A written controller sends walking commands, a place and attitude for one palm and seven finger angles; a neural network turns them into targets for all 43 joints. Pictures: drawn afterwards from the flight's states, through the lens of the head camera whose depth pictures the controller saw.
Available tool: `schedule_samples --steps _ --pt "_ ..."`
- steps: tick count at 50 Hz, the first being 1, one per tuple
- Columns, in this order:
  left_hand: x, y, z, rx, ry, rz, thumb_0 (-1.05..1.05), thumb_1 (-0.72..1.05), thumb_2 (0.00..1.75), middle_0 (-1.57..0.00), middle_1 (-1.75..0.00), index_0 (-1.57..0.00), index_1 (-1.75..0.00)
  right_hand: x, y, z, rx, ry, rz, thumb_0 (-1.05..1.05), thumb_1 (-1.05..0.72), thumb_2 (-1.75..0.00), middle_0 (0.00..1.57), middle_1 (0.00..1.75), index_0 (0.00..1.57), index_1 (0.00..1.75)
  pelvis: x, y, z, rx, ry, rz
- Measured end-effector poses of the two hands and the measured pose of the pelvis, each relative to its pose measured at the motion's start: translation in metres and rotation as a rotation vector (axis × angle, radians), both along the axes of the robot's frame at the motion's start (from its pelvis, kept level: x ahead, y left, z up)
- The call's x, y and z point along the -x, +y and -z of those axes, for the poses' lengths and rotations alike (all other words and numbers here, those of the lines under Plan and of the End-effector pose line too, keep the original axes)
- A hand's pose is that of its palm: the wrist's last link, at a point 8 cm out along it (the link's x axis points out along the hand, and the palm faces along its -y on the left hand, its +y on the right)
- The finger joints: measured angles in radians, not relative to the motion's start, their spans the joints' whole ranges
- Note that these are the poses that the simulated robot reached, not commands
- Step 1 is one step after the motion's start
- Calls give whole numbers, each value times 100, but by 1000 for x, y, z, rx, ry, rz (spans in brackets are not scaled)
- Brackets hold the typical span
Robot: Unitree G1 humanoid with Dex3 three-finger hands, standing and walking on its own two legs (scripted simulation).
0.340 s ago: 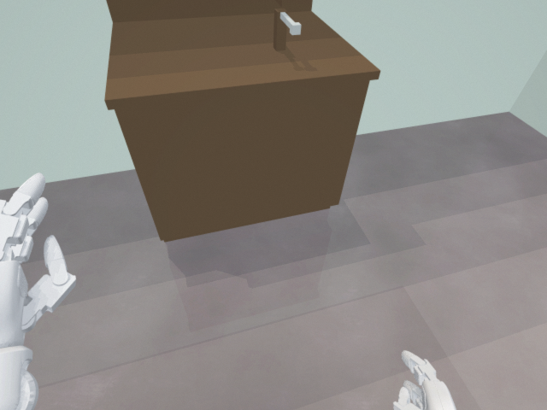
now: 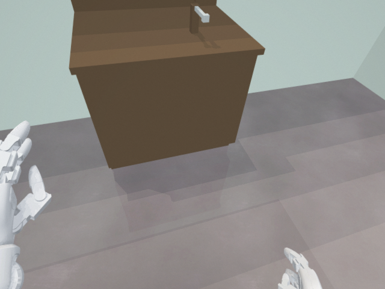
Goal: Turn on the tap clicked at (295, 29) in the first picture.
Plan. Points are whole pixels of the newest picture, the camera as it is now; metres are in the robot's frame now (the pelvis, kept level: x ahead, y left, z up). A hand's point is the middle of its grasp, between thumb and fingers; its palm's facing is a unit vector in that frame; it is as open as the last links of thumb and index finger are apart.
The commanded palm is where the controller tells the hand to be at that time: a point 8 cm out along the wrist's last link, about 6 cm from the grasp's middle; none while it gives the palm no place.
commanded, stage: look at it before walking up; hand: left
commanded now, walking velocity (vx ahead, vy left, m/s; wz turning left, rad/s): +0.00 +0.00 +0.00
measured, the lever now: (205, 18) +1.13 +0.02 +0.12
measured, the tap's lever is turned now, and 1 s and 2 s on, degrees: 0 0 0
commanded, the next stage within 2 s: walk to a spot facing it in 0.06 s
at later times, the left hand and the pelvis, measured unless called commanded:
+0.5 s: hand (71, 196) +0.22 +0.21 +0.15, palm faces +0.38 -0.85 -0.36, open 7.4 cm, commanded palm +0.17 +0.25 +0.18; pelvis -0.02 -0.02 -0.02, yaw -6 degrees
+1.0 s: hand (163, 142) +0.33 +0.09 +0.17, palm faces +0.06 -0.91 -0.42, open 7.4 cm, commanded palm +0.29 +0.14 +0.18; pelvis +0.03 -0.05 +0.00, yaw -24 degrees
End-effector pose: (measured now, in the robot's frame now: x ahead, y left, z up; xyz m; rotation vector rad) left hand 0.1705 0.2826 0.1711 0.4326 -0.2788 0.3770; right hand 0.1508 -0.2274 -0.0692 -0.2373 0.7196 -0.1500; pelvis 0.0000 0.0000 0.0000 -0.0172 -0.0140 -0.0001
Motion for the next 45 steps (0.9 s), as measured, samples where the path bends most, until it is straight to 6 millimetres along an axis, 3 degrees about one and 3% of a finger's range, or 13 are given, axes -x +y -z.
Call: schedule_samples --steps 17,23,29,35,39,45 --pt "4 0 2 0 -13 -5 2 89 90 -21 -30 -21 -30 7 7 4 -32 -22 4 2 -90 -89 20 30 20 30 10 1 5 -11 1 50" --pt "-5 -21 4 -17 -33 37 2 89 90 -21 -30 -21 -30 14 -6 14 -62 -48 32 2 -90 -89 20 30 20 30 18 -10 16 -32 -7 90" --pt "-13 -50 4 -17 -51 98 2 89 90 -21 -30 -21 -30 32 -30 30 -55 7 66 2 -90 -89 20 30 20 30 18 -21 22 -49 14 118" --pt "-31 -56 -8 -39 -51 168 2 89 90 -21 -30 -22 -30 56 -45 22 -17 90 135 2 -91 -89 20 30 20 30 13 -15 8 -75 45 188" --pt "-53 -57 -11 -73 -103 231 2 89 90 -21 -30 -21 -30 65 -48 20 -5 43 219 2 -91 -89 20 30 20 30 8 -10 15 -68 23 246" --pt "-95 -91 -13 -56 -80 315 2 89 90 -21 -30 -21 -30 80 -45 19 -88 25 337 2 -91 -89 20 30 20 30 -13 -23 5 -11 10 340"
